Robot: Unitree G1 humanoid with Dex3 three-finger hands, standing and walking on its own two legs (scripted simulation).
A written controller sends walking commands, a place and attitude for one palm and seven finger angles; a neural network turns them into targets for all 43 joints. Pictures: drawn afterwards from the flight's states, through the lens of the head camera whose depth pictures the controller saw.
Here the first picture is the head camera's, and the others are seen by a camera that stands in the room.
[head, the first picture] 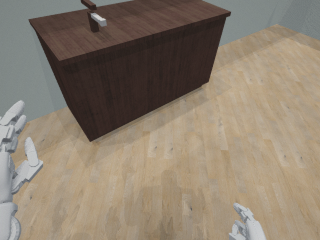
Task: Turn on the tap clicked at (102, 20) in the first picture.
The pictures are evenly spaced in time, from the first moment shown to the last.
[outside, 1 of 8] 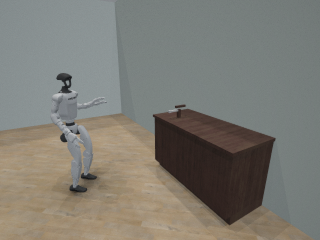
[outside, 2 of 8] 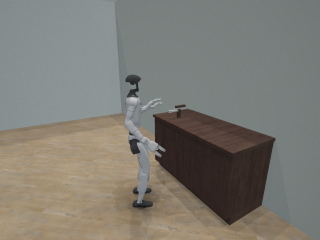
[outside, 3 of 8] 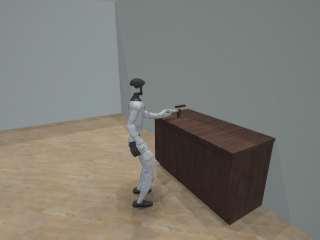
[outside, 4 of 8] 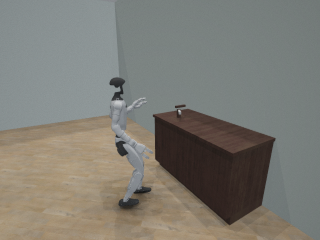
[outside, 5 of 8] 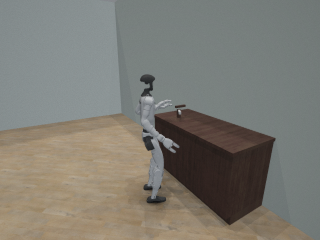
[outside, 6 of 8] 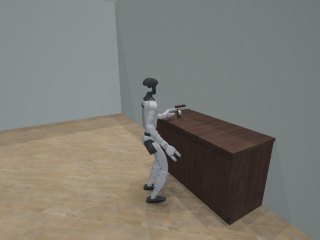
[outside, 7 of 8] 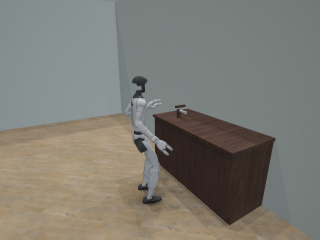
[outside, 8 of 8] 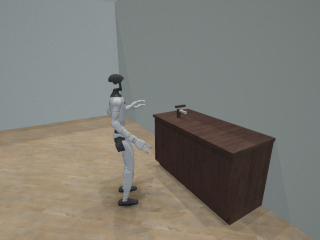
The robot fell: no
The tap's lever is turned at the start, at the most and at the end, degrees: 0 86 86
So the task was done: yes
